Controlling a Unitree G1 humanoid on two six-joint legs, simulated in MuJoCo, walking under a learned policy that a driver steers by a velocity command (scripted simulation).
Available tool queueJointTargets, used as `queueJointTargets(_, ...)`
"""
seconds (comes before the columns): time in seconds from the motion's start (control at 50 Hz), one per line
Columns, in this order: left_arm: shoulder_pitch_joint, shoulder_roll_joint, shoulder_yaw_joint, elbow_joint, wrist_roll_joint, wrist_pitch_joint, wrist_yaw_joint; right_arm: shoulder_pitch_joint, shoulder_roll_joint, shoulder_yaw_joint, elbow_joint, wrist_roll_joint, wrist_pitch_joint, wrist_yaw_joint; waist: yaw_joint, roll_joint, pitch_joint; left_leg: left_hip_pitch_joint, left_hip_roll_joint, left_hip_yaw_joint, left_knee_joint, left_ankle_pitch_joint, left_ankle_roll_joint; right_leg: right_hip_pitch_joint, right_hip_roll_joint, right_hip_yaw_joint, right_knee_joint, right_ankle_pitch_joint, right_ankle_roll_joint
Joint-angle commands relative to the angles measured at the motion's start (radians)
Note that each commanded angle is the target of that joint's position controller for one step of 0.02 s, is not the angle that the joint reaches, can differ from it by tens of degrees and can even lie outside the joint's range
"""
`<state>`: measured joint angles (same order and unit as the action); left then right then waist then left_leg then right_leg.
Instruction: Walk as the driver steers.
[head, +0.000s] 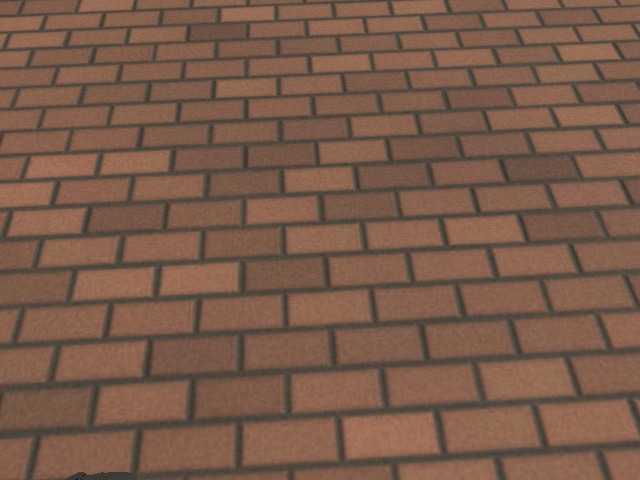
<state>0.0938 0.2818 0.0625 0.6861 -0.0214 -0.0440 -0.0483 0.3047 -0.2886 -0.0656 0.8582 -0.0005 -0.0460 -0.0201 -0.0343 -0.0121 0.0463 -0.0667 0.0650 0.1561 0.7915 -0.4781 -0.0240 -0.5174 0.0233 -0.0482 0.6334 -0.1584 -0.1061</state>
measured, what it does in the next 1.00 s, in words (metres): walks ahead: left foot, then right foot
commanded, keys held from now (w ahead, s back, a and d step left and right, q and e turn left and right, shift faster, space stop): w+e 0.24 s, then w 0.18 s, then no key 0.58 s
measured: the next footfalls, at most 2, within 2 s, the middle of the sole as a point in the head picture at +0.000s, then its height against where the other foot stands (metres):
left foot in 0.44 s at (281, 477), level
right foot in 0.84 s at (408, 468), level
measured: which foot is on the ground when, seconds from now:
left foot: up 0.00-0.42, down 0.44-1.00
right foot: down 0.00-0.46, up 0.48-0.82, down 0.84-1.00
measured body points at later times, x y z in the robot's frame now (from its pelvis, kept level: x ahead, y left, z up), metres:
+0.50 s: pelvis +0.29 +0.03 +0.01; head +0.32 +0.03 +0.46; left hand +0.40 +0.29 -0.11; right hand +0.44 -0.27 -0.07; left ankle +0.41 +0.11 -0.72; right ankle +0.12 -0.07 -0.67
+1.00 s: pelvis +0.42 -0.01 +0.02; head +0.42 -0.02 +0.47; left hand +0.63 +0.20 -0.08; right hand +0.46 -0.28 -0.11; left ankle +0.41 +0.11 -0.72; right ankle +0.42 -0.14 -0.72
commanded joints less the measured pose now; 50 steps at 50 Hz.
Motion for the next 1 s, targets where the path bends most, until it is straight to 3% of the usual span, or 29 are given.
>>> queueJointTargets(0.02, 0.336, 0.22, 0.069, -0.004, 0.005, -0.011, 0.017, -0.075, -0.132, -0.01, -0.149, 0.03, -0.087, 0.028, 0.168, -0.105, -0.358, -0.751, -0.062, -0.264, 0.622, -0.058, 0.022, 0.908, -0.342, 0.77, -0.323, -0.098, -0.285)
queueJointTargets(0.04, 0.288, 0.184, 0.059, -0.006, 0.004, -0.017, 0.019, -0.124, -0.129, -0.006, -0.168, 0.041, -0.102, 0.031, 0.143, -0.059, -0.237, -0.761, -0.019, -0.248, 0.551, 0.031, 0.042, 0.769, -0.301, 0.627, -0.326, -0.05, -0.242)
queueJointTargets(0.06, 0.218, 0.156, 0.05, -0.018, 0.003, -0.017, 0.02, -0.13, -0.122, -0.007, -0.16, 0.019, -0.104, 0.024, 0.094, 0.008, -0.154, -0.71, 0.02, -0.24, 0.452, 0.091, 0.038, 0.61, -0.258, 0.52, -0.336, 0.043, -0.208)
queueJointTargets(0.08, 0.166, 0.125, 0.039, -0.035, 0.01, -0.017, 0.024, -0.123, -0.136, -0.017, -0.154, 0.0, -0.096, 0.019, 0.058, -0.002, -0.114, -0.636, 0.045, -0.238, 0.381, 0.131, 0.028, 0.492, -0.226, 0.45, -0.358, 0.137, -0.193)
queueJointTargets(0.1, 0.141, 0.117, 0.035, -0.051, 0.018, -0.016, 0.028, -0.106, -0.133, -0.02, -0.153, -0.006, -0.082, 0.02, 0.032, -0.021, -0.1, -0.579, 0.052, -0.239, 0.352, 0.155, 0.017, 0.416, -0.204, 0.424, -0.382, 0.178, -0.192)
queueJointTargets(0.16, 0.147, 0.151, 0.045, -0.052, 0.013, -0.021, 0.043, -0.108, -0.094, -0.013, -0.163, -0.016, -0.055, 0.016, 0.014, -0.028, -0.079, -0.543, 0.039, -0.209, 0.218, 0.229, -0.032, 0.301, -0.171, 0.343, -0.413, 0.286, -0.198)
queueJointTargets(0.26, 0.214, 0.17, 0.052, -0.027, 0.002, -0.01, 0.064, -0.29, -0.051, 0.009, -0.208, -0.006, -0.061, 0.027, 0.087, -0.068, -0.052, -0.454, -0.03, -0.191, -0.165, 0.55, -0.054, 0.245, -0.103, 0.272, -0.395, 0.145, -0.122)
queueJointTargets(0.3, 0.255, 0.162, 0.049, -0.005, -0.001, -0.009, 0.063, -0.326, -0.063, 0.008, -0.216, 0.004, -0.069, 0.038, 0.11, -0.078, -0.05, -0.428, -0.037, -0.2, -0.224, 0.602, -0.043, 0.28, -0.133, 0.302, -0.381, 0.092, -0.113)
queueJointTargets(0.36, 0.284, 0.151, 0.046, 0.018, 0.002, -0.007, 0.064, -0.332, -0.097, -0.003, -0.225, 0.005, -0.08, 0.05, 0.105, -0.09, -0.039, -0.436, -0.031, -0.22, -0.284, 0.533, 0.0, 0.389, -0.188, 0.369, -0.312, 0.082, -0.096)
queueJointTargets(0.4, 0.27, 0.155, 0.049, 0.022, 0.006, -0.001, 0.063, -0.278, -0.115, -0.013, -0.215, 0.004, -0.087, 0.051, 0.07, -0.112, -0.038, -0.378, -0.04, -0.199, -0.31, 0.448, 0.038, 0.427, -0.204, 0.391, -0.254, 0.165, -0.078)
queueJointTargets(0.42, 0.261, 0.14, 0.043, 0.019, 0.008, 0.001, 0.062, -0.197, -0.134, -0.026, -0.191, -0.002, -0.09, 0.046, 0.027, -0.106, -0.075, -0.267, -0.058, -0.175, -0.341, 0.438, 0.065, 0.429, -0.166, 0.371, -0.167, 0.28, -0.058)
queueJointTargets(0.44, 0.255, 0.101, 0.026, 0.007, 0.017, 0.001, 0.061, -0.084, -0.174, -0.039, -0.177, -0.023, -0.095, 0.041, -0.026, -0.062, -0.181, -0.069, 0.03, -0.247, -0.313, 0.527, 0.118, 0.375, -0.102, 0.318, 0.039, 0.301, -0.018)
queueJointTargets(0.46, 0.377, 0.046, 0.007, -0.002, 0.012, -0.006, 0.065, 0.029, -0.262, -0.06, -0.161, -0.045, -0.093, 0.039, -0.012, 0.152, -0.35, 0.3, 0.24, -0.569, -0.299, 0.6, 0.267, 0.088, 0.032, 0.217, 0.392, 0.041, 0.066)
queueJointTargets(0.48, 0.426, 0.06, 0.004, 0.013, 0.005, -0.012, 0.067, 0.092, -0.225, -0.057, -0.121, -0.017, -0.08, 0.052, -0.018, 0.331, -0.395, 0.383, 0.348, -0.867, -0.427, 0.552, 0.354, -0.101, 0.096, 0.213, 0.609, -0.452, 0.109)
queueJointTargets(0.5, 0.353, 0.143, 0.025, 0.013, -0.004, -0.011, 0.069, 0.042, -0.157, -0.034, -0.136, 0.004, -0.075, 0.053, -0.031, 0.191, -0.274, 0.287, 0.328, -0.794, -0.435, 0.521, 0.319, -0.172, 0.049, 0.265, 0.699, -0.432, 0.112)
queueJointTargets(0.52, 0.26, 0.156, 0.028, -0.003, 0.001, -0.003, 0.071, -0.029, -0.116, -0.019, -0.152, -0.003, -0.066, 0.052, -0.026, 0.096, -0.192, 0.162, 0.285, -0.633, -0.426, 0.615, 0.281, -0.164, 0.012, 0.23, 0.697, -0.376, 0.118)
queueJointTargets(0.54, 0.212, 0.145, 0.027, -0.02, 0.014, 0.003, 0.072, -0.086, -0.091, -0.006, -0.152, -0.01, -0.062, 0.053, 0.0, 0.066, -0.125, 0.038, 0.246, -0.526, -0.435, 0.767, 0.27, -0.141, -0.021, 0.198, 0.638, -0.335, 0.125)
queueJointTargets(0.56, 0.2, 0.133, 0.03, -0.024, 0.025, 0.012, 0.073, -0.119, -0.065, 0.004, -0.148, -0.013, -0.063, 0.053, 0.029, 0.072, -0.11, -0.033, 0.209, -0.451, -0.444, 0.86, 0.251, -0.09, -0.065, 0.182, 0.556, -0.302, 0.126)
queueJointTargets(0.6, 0.239, 0.072, 0.018, -0.008, 0.021, 0.027, 0.074, -0.147, -0.051, 0.013, -0.129, -0.021, -0.062, 0.054, 0.064, 0.118, -0.117, -0.119, 0.146, -0.343, -0.471, 0.977, 0.237, 0.026, -0.075, 0.145, 0.412, -0.252, 0.142)
queueJointTargets(0.66, 0.219, 0.031, 0.001, -0.01, 0.025, 0.035, 0.079, -0.166, -0.099, 0.001, -0.101, -0.016, -0.051, 0.041, 0.07, 0.133, -0.164, -0.139, 0.134, -0.265, -0.476, 1.081, 0.249, 0.132, -0.074, 0.113, 0.195, -0.151, 0.162)
queueJointTargets(0.74, 0.15, 0.056, 0.007, -0.009, 0.022, 0.047, 0.078, -0.144, -0.118, 0.0, -0.062, -0.005, -0.025, 0.033, 0.037, 0.12, -0.173, -0.127, 0.135, -0.25, -0.483, 0.911, 0.236, 0.215, -0.063, 0.099, 0.033, -0.006, 0.157)
queueJointTargets(0.78, 0.119, 0.06, 0.01, -0.013, 0.025, 0.052, 0.078, -0.151, -0.111, 0.005, -0.048, -0.002, -0.014, 0.034, 0.036, 0.111, -0.141, -0.14, 0.135, -0.267, -0.475, 0.757, 0.226, 0.249, -0.061, 0.095, -0.053, 0.011, 0.141)
queueJointTargets(0.82, 0.111, 0.062, 0.013, -0.012, 0.037, 0.049, 0.078, -0.15, -0.087, 0.017, -0.032, 0.008, -0.009, 0.034, 0.054, 0.089, -0.112, -0.17, 0.098, -0.272, -0.446, 0.563, 0.174, 0.341, -0.059, 0.093, -0.221, 0.138, 0.108)
queueJointTargets(0.84, 0.102, 0.096, 0.019, -0.021, 0.045, 0.046, 0.083, -0.121, -0.064, 0.026, -0.024, -0.004, -0.011, 0.035, 0.041, 0.043, -0.118, -0.199, 0.063, -0.263, -0.416, 0.453, 0.127, 0.41, -0.118, 0.158, -0.235, 0.305, 0.086)
queueJointTargets(0.86, 0.086, 0.15, 0.03, -0.031, 0.041, 0.049, 0.09, -0.043, -0.06, 0.027, -0.011, -0.023, -0.016, 0.039, -0.016, -0.051, -0.143, -0.251, -0.006, -0.222, -0.385, 0.297, 0.086, 0.485, -0.181, 0.208, -0.18, 0.431, 0.045)
queueJointTargets(0.88, 0.065, 0.119, 0.025, -0.021, 0.032, 0.056, 0.088, -0.009, -0.034, 0.035, 0.003, -0.021, -0.014, 0.037, -0.031, -0.117, -0.163, -0.237, -0.038, -0.182, -0.405, 0.208, 0.058, 0.466, -0.176, 0.207, -0.161, 0.31, 0.015)
queueJointTargets(0.9, 0.047, 0.075, 0.019, -0.026, 0.028, 0.058, 0.079, -0.067, -0.05, 0.036, 0.002, -0.018, -0.005, 0.034, 0.003, -0.089, -0.122, -0.22, -0.047, -0.167, -0.4, 0.211, 0.043, 0.411, -0.134, 0.187, -0.165, 0.198, 0.033)
queueJointTargets(0.92, 0.043, 0.06, 0.015, -0.023, 0.033, 0.057, 0.074, -0.106, -0.061, 0.034, -0.002, -0.014, 0.004, 0.03, 0.018, -0.066, -0.095, -0.227, -0.046, -0.165, -0.39, 0.233, 0.04, 0.386, -0.115, 0.176, -0.166, 0.185, 0.05)
queueJointTargets(1.0, 0.06, 0.072, 0.017, 0.002, 0.031, 0.039, 0.069, -0.11, -0.076, 0.032, 0.012, -0.013, 0.025, 0.022, 0.019, -0.053, -0.098, -0.181, -0.028, -0.178, -0.365, 0.364, 0.043, 0.384, -0.101, 0.162, -0.137, 0.319, 0.06)
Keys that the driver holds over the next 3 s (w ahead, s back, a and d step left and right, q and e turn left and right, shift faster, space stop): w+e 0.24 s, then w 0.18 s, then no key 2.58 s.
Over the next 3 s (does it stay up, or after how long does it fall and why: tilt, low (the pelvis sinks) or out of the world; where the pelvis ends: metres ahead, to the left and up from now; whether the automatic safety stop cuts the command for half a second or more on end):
stays up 0.42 -0.01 0.02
